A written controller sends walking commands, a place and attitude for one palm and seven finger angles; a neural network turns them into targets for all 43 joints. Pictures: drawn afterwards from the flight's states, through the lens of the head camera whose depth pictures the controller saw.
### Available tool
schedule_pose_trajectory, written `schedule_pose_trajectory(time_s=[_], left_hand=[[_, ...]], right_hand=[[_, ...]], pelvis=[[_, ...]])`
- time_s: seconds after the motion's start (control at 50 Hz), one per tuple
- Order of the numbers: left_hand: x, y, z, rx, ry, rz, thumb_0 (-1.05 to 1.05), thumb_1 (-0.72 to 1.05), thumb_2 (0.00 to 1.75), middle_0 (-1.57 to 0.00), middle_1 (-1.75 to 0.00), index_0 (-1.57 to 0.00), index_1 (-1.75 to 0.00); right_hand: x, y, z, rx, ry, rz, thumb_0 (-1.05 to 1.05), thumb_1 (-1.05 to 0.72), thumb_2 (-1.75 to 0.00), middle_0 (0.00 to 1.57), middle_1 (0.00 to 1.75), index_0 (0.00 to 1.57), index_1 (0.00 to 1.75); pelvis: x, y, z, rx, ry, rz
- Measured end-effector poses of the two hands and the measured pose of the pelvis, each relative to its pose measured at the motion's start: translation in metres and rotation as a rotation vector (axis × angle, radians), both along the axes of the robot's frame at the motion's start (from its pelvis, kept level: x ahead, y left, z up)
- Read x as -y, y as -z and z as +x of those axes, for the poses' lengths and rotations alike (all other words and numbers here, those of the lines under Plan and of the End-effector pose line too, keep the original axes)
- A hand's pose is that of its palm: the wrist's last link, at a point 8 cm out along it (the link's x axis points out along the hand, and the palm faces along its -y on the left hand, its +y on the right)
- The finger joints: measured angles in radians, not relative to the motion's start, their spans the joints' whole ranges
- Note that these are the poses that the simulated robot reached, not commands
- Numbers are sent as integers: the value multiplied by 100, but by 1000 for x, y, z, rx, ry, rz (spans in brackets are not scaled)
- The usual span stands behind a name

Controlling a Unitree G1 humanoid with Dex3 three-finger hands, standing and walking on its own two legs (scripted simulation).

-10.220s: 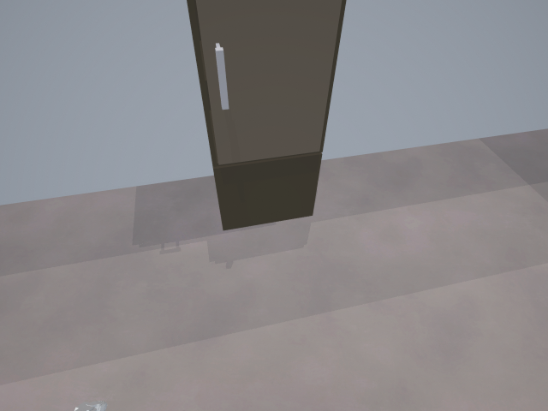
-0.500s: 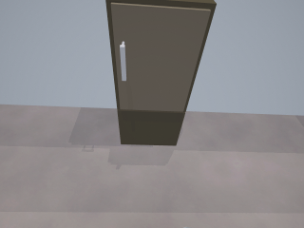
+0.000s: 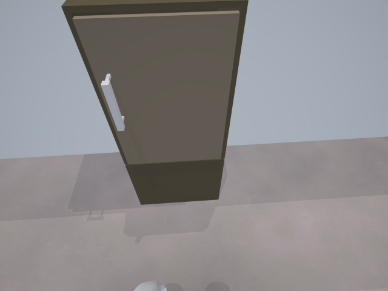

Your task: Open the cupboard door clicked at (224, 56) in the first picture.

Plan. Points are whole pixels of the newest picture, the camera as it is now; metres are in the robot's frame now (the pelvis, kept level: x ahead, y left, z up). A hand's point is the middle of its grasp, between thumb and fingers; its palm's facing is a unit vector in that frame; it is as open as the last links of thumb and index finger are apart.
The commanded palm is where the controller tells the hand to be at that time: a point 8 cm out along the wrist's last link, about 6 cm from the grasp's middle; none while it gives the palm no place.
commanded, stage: take the last steps up to it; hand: left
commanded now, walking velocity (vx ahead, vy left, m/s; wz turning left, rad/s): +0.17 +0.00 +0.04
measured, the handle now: (115, 103) +0.63 +0.26 +0.01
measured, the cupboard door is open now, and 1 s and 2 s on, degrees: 0 0 0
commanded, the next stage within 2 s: come to a stop and stand still in 0.04 s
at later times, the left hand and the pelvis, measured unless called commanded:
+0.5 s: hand out of the picture +0.11 +0.19 -0.18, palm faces +0.06 -0.97 -0.21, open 7.4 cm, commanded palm none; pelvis +0.09 +0.00 +0.00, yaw -1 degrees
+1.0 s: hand out of the picture +0.10 +0.17 -0.17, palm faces +0.04 -0.96 -0.27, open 7.4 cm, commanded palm none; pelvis +0.07 -0.02 +0.00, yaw +0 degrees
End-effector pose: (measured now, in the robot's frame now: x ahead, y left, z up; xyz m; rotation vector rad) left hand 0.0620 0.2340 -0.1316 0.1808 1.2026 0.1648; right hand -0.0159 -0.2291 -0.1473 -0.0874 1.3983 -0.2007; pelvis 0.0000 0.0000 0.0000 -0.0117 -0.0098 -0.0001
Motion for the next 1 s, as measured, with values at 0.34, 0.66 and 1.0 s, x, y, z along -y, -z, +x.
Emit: schedule_pose_trajectory(time_s=[0.34, 0.66, 1.0], left_hand=[[-9, 24, 4, -258, -93, -90, 1, 92, 89, -20, -30, -20, -30], [26, 3, 55, -81, -29, 50, 1, 91, 89, -20, -30, -20, -30], [13, 0, 27, -111, -38, 46, 1, 91, 89, -21, -30, -20, -30]], right_hand=[[-41, -20, 203, 232, -129, -48, -1, -93, -90, 20, 30, 20, 30], [42, 13, 171, 145, -56, 5, 0, -91, -90, 20, 30, 20, 30], [39, -3, 118, 74, -87, -33, 0, -91, -90, 19, 30, 19, 30]], pelvis=[[-28, 0, 96, 19, 5, 3], [34, 11, 85, 17, 13, 39], [20, 1, 68, -22, -3, 39]])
